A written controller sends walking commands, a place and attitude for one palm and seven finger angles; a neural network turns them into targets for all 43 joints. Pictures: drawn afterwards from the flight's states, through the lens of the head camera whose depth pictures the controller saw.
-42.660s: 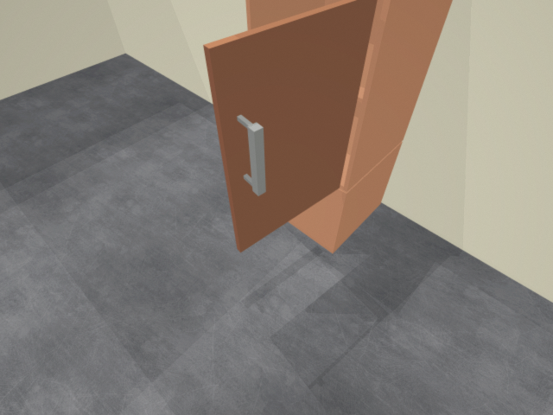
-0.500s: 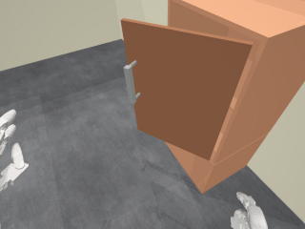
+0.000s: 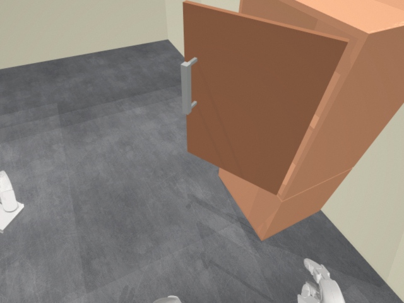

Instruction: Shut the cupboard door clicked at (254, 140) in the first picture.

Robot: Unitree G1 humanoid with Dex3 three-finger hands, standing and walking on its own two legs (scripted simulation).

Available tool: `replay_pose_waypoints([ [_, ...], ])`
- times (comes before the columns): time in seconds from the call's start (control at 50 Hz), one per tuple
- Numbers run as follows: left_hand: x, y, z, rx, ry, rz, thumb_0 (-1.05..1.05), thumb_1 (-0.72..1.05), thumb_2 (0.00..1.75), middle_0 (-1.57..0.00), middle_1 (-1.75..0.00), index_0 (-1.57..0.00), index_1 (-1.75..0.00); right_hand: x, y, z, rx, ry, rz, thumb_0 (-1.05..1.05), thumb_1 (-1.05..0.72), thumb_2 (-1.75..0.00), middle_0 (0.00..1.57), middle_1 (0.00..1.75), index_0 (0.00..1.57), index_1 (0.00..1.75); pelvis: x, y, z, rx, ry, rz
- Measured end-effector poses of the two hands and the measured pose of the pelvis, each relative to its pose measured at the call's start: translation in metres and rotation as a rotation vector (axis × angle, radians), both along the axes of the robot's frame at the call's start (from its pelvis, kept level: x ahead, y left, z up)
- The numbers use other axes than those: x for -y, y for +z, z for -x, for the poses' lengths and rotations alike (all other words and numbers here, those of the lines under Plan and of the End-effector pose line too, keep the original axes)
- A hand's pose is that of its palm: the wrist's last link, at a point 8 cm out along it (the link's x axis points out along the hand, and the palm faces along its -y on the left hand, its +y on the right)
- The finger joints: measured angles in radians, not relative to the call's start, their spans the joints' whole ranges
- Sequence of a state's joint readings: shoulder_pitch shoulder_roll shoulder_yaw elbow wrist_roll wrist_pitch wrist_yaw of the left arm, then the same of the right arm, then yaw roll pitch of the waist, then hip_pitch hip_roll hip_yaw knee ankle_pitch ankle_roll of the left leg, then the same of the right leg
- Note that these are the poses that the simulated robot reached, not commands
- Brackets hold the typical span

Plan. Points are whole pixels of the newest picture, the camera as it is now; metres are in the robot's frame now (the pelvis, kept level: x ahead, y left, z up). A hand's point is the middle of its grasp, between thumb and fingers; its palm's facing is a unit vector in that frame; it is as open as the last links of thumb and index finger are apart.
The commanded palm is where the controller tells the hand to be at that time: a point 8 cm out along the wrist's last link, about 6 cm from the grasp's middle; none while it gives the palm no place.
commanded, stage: step back with the hand held close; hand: left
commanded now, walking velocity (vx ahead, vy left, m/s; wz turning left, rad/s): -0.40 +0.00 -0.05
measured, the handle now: (190, 86) +0.72 +0.10 +0.03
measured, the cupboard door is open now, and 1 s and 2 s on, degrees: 32 32 32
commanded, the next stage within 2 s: stop stepping back and stand still in 0.50 s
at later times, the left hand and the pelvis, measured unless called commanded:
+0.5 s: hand out of the picture +0.13 +0.27 +0.19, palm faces +0.40 -0.82 -0.41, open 7.4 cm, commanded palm +0.08 +0.31 +0.19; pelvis -0.07 +0.02 +0.00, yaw -3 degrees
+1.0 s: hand out of the picture +0.05 +0.32 +0.18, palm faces +0.49 -0.81 -0.32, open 7.4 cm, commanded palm -0.02 +0.34 +0.19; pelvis -0.17 +0.05 +0.01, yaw -3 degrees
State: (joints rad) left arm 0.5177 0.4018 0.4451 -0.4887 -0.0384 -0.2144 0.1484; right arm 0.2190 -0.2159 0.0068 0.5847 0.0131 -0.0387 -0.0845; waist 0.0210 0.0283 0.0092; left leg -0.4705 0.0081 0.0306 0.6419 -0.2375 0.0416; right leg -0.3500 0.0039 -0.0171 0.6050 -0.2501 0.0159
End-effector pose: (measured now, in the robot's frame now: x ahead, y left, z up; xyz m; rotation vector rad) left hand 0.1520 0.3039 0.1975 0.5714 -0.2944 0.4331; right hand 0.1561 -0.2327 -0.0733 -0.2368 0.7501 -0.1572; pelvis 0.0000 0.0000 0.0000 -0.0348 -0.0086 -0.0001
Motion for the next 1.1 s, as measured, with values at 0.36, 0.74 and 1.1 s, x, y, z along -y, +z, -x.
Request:
replay_pose_waypoints([
  [0.36,-0.011,0.009,0.047,0.062,-0.065,-0.054,0.02,0.89,0.90,-0.22,-0.30,-0.21,-0.31,-0.009,0.005,0.055,0.031,-0.010,0.008,0.01,-0.90,-0.90,0.21,0.30,0.21,0.30,-0.007,-0.003,0.055,-0.051,-0.016,0.026],
  [0.74,-0.015,0.006,0.113,-0.030,-0.161,-0.008,0.02,0.89,0.90,-0.22,-0.30,-0.21,-0.31,-0.021,0.029,0.147,0.070,-0.060,0.020,0.01,-0.90,-0.90,0.21,0.30,0.21,0.30,-0.026,0.009,0.139,-0.053,-0.063,0.012],
  [1.1,-0.038,-0.001,0.155,-0.017,-0.074,0.078,0.02,0.89,0.90,-0.21,-0.30,-0.21,-0.31,-0.045,0.010,0.247,-0.027,-0.124,-0.010,0.01,-0.90,-0.90,0.21,0.30,0.21,0.30,-0.046,0.015,0.186,0.001,-0.065,-0.018],
])
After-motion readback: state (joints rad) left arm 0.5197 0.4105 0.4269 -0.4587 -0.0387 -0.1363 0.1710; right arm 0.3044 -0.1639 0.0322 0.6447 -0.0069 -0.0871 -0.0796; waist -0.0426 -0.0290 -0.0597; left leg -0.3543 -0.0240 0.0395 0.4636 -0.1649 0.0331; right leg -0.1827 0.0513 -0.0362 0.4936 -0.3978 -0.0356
